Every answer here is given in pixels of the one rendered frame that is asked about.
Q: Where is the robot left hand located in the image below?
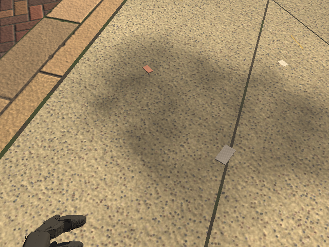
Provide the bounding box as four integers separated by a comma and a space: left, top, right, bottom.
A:
23, 215, 86, 247

